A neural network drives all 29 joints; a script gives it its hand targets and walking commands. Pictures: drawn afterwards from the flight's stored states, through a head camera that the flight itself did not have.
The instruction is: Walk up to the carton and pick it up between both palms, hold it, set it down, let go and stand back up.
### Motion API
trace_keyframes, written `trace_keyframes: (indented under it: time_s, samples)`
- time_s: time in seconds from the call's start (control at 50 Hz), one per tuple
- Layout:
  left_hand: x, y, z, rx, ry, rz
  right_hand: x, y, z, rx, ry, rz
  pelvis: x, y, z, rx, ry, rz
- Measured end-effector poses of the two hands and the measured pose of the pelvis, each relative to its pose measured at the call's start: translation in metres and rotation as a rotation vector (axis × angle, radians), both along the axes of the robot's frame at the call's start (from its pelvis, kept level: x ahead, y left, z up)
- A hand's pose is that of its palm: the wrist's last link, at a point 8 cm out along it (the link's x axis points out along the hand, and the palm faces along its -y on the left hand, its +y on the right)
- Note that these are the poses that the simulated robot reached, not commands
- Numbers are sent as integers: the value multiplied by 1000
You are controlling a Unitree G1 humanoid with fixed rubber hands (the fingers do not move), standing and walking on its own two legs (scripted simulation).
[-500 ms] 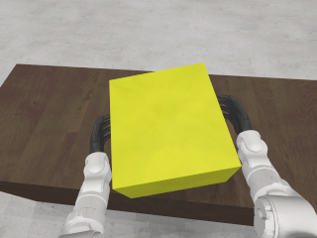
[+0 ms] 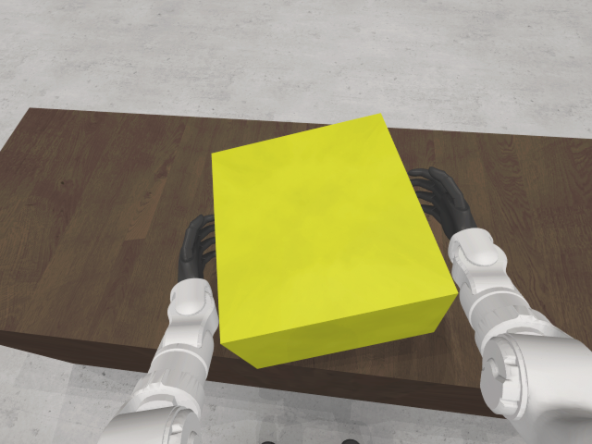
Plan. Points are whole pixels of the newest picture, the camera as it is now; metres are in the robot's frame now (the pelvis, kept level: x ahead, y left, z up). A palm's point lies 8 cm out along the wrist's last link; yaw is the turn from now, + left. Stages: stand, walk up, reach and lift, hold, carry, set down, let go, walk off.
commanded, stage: set down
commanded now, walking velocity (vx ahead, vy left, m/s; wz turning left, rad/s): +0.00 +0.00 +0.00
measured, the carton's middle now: (319, 240) +0.42 +0.02 -0.07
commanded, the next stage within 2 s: none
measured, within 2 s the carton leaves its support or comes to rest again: rests again in 0.58 s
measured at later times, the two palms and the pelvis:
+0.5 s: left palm (197, 275) +0.35 +0.20 -0.05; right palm (444, 232) +0.43 -0.17 -0.04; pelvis +0.00 +0.00 -0.01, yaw +0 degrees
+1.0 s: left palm (196, 280) +0.34 +0.20 -0.06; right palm (445, 243) +0.41 -0.17 -0.05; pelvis -0.01 +0.00 -0.01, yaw +0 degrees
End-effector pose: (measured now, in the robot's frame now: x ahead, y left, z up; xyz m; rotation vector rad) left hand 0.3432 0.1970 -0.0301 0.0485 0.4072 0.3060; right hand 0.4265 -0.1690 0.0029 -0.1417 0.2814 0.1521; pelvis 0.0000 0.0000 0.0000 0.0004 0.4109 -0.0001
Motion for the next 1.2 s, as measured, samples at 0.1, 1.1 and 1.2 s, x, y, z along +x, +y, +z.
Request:
trace_keyframes:
  time_s: [0.1, 1.1, 1.2]
  samples:
    - [7, 4, -11, 6, -7, 10, 12, 5, -13, -1, -5, 15, 10, 1, -1, -1, 43, 0]
    - [-4, 3, -26, 17, -117, 6, -12, 0, -48, -21, 2, -2, -7, 1, -10, -8, 134, 3]
    - [-4, 3, -26, 18, -118, 7, -12, 0, -48, -16, 5, -3, -7, 1, -10, -8, 134, 3]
